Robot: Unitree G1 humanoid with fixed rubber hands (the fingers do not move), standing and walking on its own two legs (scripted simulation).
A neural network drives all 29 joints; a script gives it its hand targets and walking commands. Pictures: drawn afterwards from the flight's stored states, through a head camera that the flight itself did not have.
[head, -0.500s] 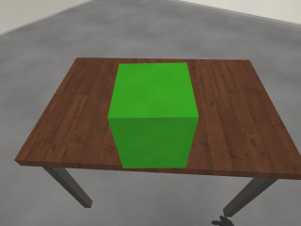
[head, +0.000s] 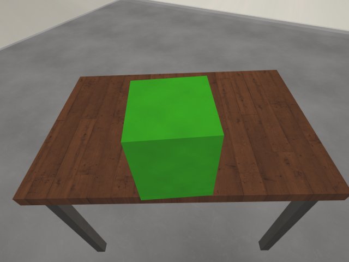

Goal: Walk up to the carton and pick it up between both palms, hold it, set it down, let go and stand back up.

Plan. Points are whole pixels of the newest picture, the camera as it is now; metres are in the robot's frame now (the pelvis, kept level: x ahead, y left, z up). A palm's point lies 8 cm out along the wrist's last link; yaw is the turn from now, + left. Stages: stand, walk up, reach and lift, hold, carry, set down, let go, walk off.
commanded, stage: walk up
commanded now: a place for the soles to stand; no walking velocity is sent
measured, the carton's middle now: (172, 139) +0.43 +0.02 +0.04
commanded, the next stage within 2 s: none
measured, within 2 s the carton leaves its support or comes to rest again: neither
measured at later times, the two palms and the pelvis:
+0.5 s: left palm out of the picture +0.09 +0.31 -0.12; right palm out of the picture +0.06 -0.17 -0.11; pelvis -0.06 +0.06 -0.01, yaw -1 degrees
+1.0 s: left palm out of the picture +0.01 +0.25 -0.12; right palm out of the picture -0.09 -0.18 -0.12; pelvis -0.08 +0.05 +0.00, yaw -6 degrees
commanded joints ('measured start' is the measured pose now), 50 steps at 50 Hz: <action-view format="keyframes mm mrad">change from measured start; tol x32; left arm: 1 -10 96 22 -97 1 -26 5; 50 14 128 56 -98 -3 -7 -5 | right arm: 1 -2 -97 -24 -97 0 -27 -4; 50 132 -15 -14 -153 -32 -34 -19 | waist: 1 1 -34 -23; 17 -67 -229 -170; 20 -59 285 -148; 50 -33 -133 108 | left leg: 1 -20 115 -150 -145 31 0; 9 -93 67 -42 125 220 -13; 14 -227 64 -164 528 -331 -24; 21 -86 415 -640 -239 110 173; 50 -104 62 -84 102 -135 -60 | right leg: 1 -1 -13 23 -62 74 -54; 15 -16 -309 283 -82 409 -267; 18 -87 -70 45 162 221 -99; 20 -346 148 -34 522 -442 -5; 23 -427 115 104 752 -403 -29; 46 128 55 -95 -111 -44 -115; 50 -180 -195 298 -354 -481 -237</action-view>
